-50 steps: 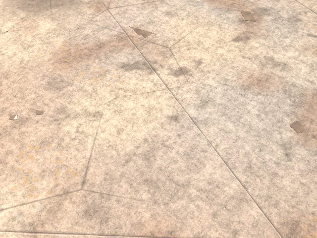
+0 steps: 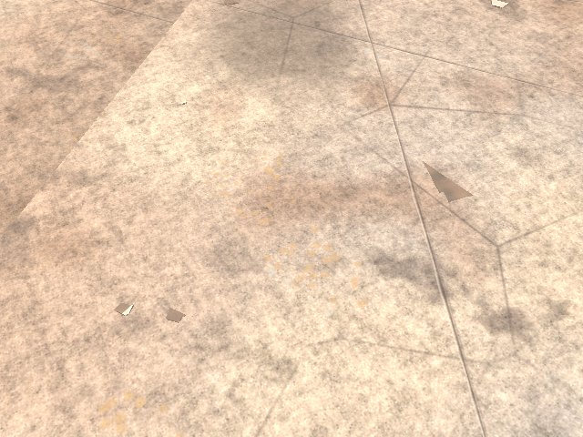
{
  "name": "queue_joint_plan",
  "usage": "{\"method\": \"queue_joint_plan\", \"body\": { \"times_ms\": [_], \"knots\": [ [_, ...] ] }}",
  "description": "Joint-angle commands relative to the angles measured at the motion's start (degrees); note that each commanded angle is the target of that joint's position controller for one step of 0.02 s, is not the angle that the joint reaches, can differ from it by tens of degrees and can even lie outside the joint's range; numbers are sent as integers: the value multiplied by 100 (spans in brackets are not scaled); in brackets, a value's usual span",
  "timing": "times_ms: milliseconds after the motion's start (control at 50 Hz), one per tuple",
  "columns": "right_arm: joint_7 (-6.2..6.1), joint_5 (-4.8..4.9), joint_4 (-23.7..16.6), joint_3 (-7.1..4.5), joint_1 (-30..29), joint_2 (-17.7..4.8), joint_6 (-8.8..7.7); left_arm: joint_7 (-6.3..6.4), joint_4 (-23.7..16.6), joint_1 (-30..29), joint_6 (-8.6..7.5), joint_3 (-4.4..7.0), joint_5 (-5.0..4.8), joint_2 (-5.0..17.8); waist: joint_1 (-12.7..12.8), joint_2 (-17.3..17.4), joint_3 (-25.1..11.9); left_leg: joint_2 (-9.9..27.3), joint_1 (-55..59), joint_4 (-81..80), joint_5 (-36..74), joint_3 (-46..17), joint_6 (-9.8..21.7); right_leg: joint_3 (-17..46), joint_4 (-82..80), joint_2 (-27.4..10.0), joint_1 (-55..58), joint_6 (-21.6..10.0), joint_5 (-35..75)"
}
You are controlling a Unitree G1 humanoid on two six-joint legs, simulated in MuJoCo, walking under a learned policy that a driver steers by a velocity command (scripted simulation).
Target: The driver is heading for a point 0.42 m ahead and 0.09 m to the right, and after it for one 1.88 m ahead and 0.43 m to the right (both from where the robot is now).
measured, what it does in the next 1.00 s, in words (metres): walks ahead, turning right: left foot, then right foot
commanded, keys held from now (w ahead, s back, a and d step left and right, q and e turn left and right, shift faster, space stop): w+e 0.40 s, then e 0.34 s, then no key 0.08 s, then q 0.18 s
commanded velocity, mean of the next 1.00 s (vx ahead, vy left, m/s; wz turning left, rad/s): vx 0.31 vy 0.00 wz -0.37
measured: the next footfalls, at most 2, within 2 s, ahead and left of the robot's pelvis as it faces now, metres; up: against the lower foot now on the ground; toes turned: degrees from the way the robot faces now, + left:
left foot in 0.08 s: +0.19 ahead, +0.11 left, +0.00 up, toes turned +1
right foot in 0.58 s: +0.43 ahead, -0.12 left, +0.00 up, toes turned -21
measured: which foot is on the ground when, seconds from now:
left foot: up 0.00-0.06, down 0.08-0.58, up 0.60-1.00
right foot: down 0.00-0.08, up 0.10-0.56, down 0.58-1.00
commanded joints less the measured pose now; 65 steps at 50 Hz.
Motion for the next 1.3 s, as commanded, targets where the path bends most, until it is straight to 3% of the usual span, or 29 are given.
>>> {"method": "queue_joint_plan", "body": {
  "times_ms": [20, 60, 80, 100, 120, 160, 200, 280, 400, 460, 520, 560, 580, 600, 620, 640, 680, 700, 760, 820, 940, 980, 1080, 1100, 1120, 1140, 1180, 1220, 1300],
  "knots": [
    [-74, 3, -435, -109, -264, -466, -128, 50, -151, 53, -18, 210, 16, 1005, -283, -702, 184, -221, 629, -376, -255, 153, 146, 944, 144, -1596, -285, -697, 3134],
    [-175, -81, -44, -220, 892, -660, -237, 66, -115, -24, 13, 199, -20, 1002, -824, -411, -385, -403, 2242, -1020, -227, 148, 340, 719, 1543, -1273, -513, -520, 3863],
    [-261, -195, 156, -341, 1861, -1043, -299, 56, -271, -118, -10, 135, -58, 813, -1220, 19, -1071, 491, 3657, -1144, -658, -760, 587, 513, 2923, -958, -1397, -393, 2715],
    [-304, -261, 171, -490, 2242, -1648, -266, 58, -471, 384, -6, -19, -199, 118, -1079, 1256, -1768, 2173, 5108, -1567, -1122, -3044, 1116, -35, 4805, -93, -3238, -147, -749],
    [-282, -39, 175, -472, 2139, -1400, -186, 129, -342, 261, 83, 167, -32, 800, -1083, 658, -1611, 2253, 4539, -1911, -1440, -3646, 1220, 461, 5487, -160, -3644, -236, -1393],
    [-248, 32, 101, -286, 1267, -690, -212, 59, -372, -217, 128, 182, -17, 634, -715, 261, -324, 1678, 3213, -2316, -1181, -2123, 959, 600, 5358, -644, -3680, -258, -580],
    [-279, 50, 167, -220, 1072, -435, -294, -16, -320, -241, 260, 206, 84, 532, -474, 436, 7, 1269, 2564, -2596, -488, -1202, 679, 533, 5098, -811, -3359, -165, -266],
    [-299, 107, 356, -283, 1311, -530, -461, -146, -482, -658, 416, 216, 107, 330, -353, 216, 76, 1195, 2562, -2812, 467, -361, 713, 439, 5052, -870, -3698, -41, 373],
    [-316, 81, 619, -299, 1640, -507, -452, -273, -940, -1856, 413, 124, 113, 166, -514, 183, 360, 1007, 2715, -2815, 1077, 625, 670, 97, 3514, -844, -3938, 31, 1506],
    [-367, 108, 742, -324, 1780, -634, -410, -308, -1123, -2259, 382, 62, 154, 102, -583, 149, 449, 1041, 2862, -2360, 2652, 1068, 574, -373, 2611, -628, -3417, -103, 1589],
    [-445, 129, 807, -384, 1785, -827, -314, -268, -1089, -1897, 356, 118, 216, 260, -430, 351, 114, 1083, 3323, -1341, 4380, 1245, 407, -596, 2309, -225, -2813, -356, 1028],
    [-479, 157, 768, -434, 1680, -948, -200, -187, -849, -962, 272, 235, 255, 481, -68, 308, -450, 1027, 3280, 267, 4390, 1247, 301, -530, 1821, 102, -1806, -605, 936],
    [-453, 196, 719, -442, 1658, -954, -176, -92, -676, -362, 189, 340, 320, 738, 266, -83, -846, 806, 2723, 1696, 3023, 1321, 68, -202, 1196, -56, -825, -796, 2017],
    [-415, 113, 483, -315, 2117, -341, -169, -20, -680, -353, 160, 496, 281, 1438, -192, -1232, -1398, 192, 1040, 3461, -2354, 1243, -148, 1474, 2098, -1738, 777, -1217, 5607],
    [-414, 214, 313, -324, 2323, -455, -72, 0, -843, -150, 257, 629, 6, 1820, -53, -1403, -2478, -594, -116, 4961, -3426, 254, -340, 3517, 1706, -2693, 1778, -2390, 6432],
    [-412, 130, 310, -335, 1891, -617, -47, 76, -983, -411, 381, 603, -86, 1590, 2, -496, -2131, -205, -412, 4910, -2763, -275, -322, 2969, 1315, -2467, 1254, -2248, 5536],
    [-413, 89, 216, -316, 1310, -552, -59, 142, -1027, -1171, 469, 411, -109, 911, -306, -190, -705, 114, -357, 4076, -1993, -303, -337, 2201, 800, -1848, -354, -1766, 4372],
    [-413, 3, 187, -331, 1338, -574, 32, 166, -1036, -1277, 482, 369, -138, 761, -454, -256, -511, 182, -77, 3714, -1891, -338, -373, 1967, 666, -1611, -857, -1592, 4175],
    [-407, -15, 252, -315, 1632, -432, 283, 105, -1059, -1350, 419, 375, -11, 841, -653, -265, -701, 54, 516, 3200, -1716, -273, -411, 1656, 556, -1303, -1442, -1379, 3962],
    [-414, 10, 214, -319, 1465, -409, 354, 86, -1059, -1305, 402, 383, 38, 900, -589, -457, -752, 30, 497, 2721, -1438, -263, -394, 1607, 385, -1204, -1577, -1256, 3134],
    [-382, 77, 345, -259, 1110, -299, 439, 131, -846, -1242, 428, 164, 136, 499, -371, -732, -505, 65, 1064, 1215, -1202, -294, -283, 1478, -183, -1219, -1646, -955, 626],
    [-375, 116, 394, -257, 1069, -346, 439, 160, -777, -1269, 438, 151, 169, 594, -321, -784, -356, -85, 1359, 780, -1416, -227, -218, 1460, -162, -1278, -1683, -947, 284],
    [-403, 144, 442, -253, 1338, -330, 322, 324, -703, -1341, 555, 238, 14, 912, -489, -606, -154, -367, 1779, -792, -1247, -50, 44, 1491, 544, -1492, -1350, -858, 924],
    [-415, 120, 437, -260, 1369, -401, 272, 355, -675, -1254, 555, 250, 5, 899, -491, -427, -95, -254, 1942, -1319, -853, -354, 137, 1388, 803, -1413, -1420, -657, 1163],
    [-430, 44, 404, -306, 1456, -662, 216, 365, -764, -1244, 543, 230, -3, 767, -406, 40, -197, 305, 2077, -1680, -425, -1207, 321, 1058, 1443, -1094, -1576, -421, 1142],
    [-400, 112, 353, -442, 1270, -1168, 199, 349, -909, -1298, 528, 196, -44, 506, -187, 802, -4, 1133, 2038, -1717, 1058, -2358, 777, 258, 1951, -184, -2167, -108, 202],
    [-346, 81, 375, -480, 1537, -1043, 178, 355, -945, -1723, 589, 230, 16, 592, -621, 788, 39, 1570, 2167, -1935, 2133, -2841, 1475, 297, 3529, 151, -2749, 83, -1334],
    [-408, 106, 371, -510, 1331, -1003, 238, 307, -930, -1684, 639, 256, -7, 569, -431, 392, 25, 1068, 2282, -1780, 2221, -2277, 1329, 489, 4262, 10, -2992, 199, -1167],
    [-393, 146, 312, -567, 1309, -910, 322, 294, -1011, -1766, 628, 220, 0, 533, -525, 451, -351, 607, 2895, -1422, 2555, -2014, 1118, 410, 3930, -29, -3125, 449, -978]
  ]
}}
